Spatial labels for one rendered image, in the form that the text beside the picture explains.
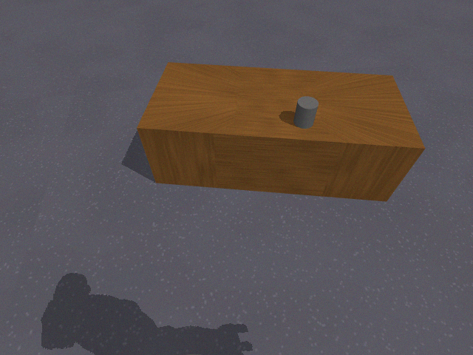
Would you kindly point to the can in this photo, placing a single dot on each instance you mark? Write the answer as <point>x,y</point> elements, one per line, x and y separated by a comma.
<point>306,109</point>

